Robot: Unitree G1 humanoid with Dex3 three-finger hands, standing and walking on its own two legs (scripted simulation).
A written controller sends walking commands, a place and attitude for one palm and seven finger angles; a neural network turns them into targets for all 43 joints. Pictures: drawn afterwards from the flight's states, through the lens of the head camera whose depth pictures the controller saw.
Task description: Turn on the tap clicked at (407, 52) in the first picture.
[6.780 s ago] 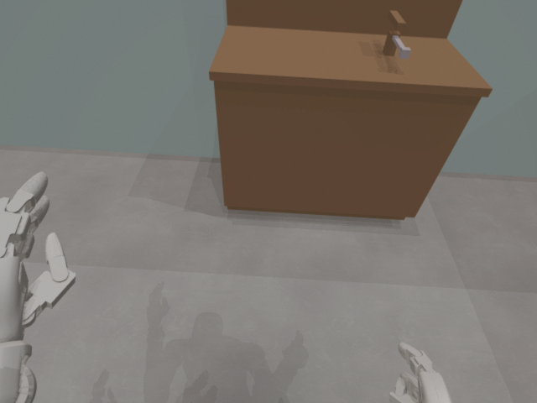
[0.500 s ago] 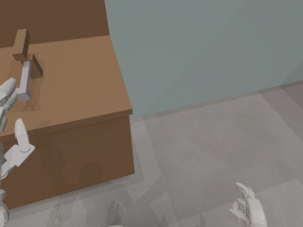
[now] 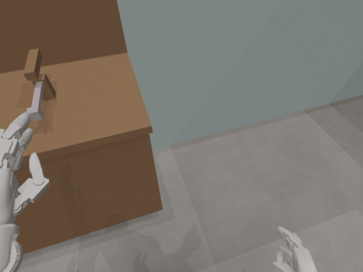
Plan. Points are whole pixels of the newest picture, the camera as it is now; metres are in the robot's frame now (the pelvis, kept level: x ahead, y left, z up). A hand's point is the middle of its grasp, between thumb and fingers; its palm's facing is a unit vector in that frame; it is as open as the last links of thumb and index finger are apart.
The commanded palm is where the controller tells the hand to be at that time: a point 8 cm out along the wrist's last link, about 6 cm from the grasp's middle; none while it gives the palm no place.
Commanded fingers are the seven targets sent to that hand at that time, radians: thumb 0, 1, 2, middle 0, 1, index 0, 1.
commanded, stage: come to a stop and stand still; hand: left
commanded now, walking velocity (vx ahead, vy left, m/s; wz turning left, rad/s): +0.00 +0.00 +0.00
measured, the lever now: (35, 113) +0.46 +0.44 +0.07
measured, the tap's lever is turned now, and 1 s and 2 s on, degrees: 0 0 0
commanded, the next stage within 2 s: look again from close up in 1.18 s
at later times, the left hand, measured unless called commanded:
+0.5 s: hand out of the picture +0.18 +0.31 +0.16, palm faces +0.37 -0.86 -0.36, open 7.4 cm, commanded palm +0.12 +0.34 +0.18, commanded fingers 0.00 0.90 0.90 -0.20 -0.30 -0.20 -0.30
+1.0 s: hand out of the picture +0.19 +0.34 +0.16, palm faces +0.33 -0.85 -0.42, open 7.4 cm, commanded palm +0.13 +0.37 +0.18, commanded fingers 0.00 0.90 0.90 -0.20 -0.30 -0.20 -0.30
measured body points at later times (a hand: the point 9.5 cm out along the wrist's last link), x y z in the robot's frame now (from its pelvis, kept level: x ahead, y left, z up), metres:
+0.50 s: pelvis -0.04 +0.06 -0.01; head -0.02 +0.10 +0.44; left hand +0.16 +0.36 +0.18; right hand +0.13 -0.15 -0.08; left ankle +0.02 +0.12 -0.74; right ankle +0.03 -0.08 -0.72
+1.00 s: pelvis -0.04 +0.10 +0.00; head -0.01 +0.10 +0.45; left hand +0.17 +0.38 +0.18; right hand +0.15 -0.13 -0.07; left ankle +0.02 +0.12 -0.74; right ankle -0.10 +0.01 -0.74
